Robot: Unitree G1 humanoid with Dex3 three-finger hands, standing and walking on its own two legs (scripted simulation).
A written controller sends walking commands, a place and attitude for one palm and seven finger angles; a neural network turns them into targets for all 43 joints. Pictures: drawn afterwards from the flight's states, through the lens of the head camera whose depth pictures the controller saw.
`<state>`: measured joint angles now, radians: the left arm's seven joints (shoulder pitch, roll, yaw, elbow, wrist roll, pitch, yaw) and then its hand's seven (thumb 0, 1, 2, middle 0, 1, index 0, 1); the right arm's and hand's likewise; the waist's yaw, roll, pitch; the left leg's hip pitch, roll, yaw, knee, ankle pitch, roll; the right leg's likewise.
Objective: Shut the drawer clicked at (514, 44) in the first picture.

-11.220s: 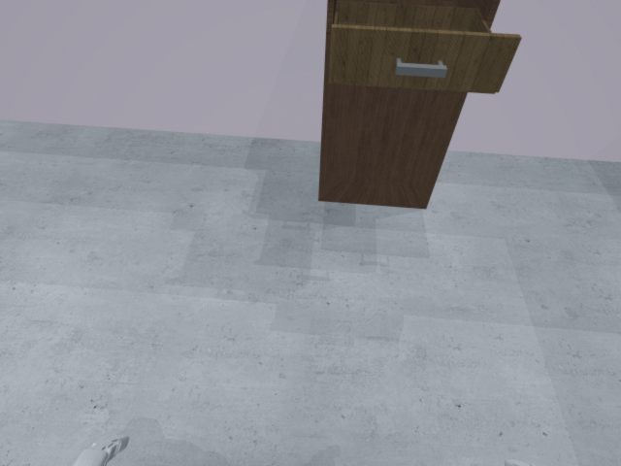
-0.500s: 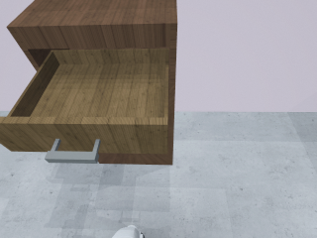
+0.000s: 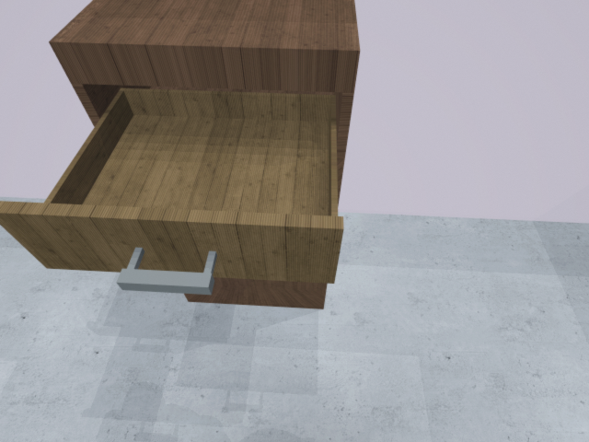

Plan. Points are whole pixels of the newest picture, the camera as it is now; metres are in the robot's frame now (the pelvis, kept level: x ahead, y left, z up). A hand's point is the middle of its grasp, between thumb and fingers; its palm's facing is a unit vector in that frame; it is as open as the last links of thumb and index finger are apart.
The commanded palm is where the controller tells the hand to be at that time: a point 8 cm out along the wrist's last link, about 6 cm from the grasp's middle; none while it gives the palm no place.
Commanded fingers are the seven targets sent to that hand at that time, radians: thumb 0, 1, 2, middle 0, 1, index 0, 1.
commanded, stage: come to a stop and stand still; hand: left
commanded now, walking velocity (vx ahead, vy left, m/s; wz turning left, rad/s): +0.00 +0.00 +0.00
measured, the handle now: (170, 268) +0.32 +0.20 +0.05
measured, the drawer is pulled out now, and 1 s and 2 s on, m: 0.30 0.30 0.29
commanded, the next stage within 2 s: look again from close up in 0.56 s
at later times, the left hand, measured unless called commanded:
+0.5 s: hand out of the picture +0.11 +0.26 -0.16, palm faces -0.05 -0.96 -0.26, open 7.3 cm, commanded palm none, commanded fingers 0.00 0.90 0.90 -0.20 -0.30 -0.20 -0.30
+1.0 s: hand out of the picture +0.03 +0.20 -0.16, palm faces -0.04 -0.98 -0.21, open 7.3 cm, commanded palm none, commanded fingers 0.00 0.90 0.90 -0.20 -0.30 -0.20 -0.30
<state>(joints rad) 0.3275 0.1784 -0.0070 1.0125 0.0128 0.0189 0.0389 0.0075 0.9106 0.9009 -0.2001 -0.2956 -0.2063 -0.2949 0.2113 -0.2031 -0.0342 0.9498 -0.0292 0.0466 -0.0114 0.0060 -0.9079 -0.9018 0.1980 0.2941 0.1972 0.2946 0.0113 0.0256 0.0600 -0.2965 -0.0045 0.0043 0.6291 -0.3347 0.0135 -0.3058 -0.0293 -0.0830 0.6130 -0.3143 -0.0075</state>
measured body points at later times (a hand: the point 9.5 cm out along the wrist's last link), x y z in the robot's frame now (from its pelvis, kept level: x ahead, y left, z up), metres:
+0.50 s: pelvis +0.02 +0.07 +0.00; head +0.04 +0.06 +0.45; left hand +0.11 +0.31 -0.14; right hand +0.04 -0.17 -0.15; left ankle +0.00 +0.11 -0.73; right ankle +0.01 -0.11 -0.72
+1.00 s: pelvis +0.01 +0.03 +0.01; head +0.04 +0.02 +0.46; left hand +0.03 +0.25 -0.14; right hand +0.03 -0.20 -0.15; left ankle +0.00 +0.11 -0.73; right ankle +0.01 -0.11 -0.73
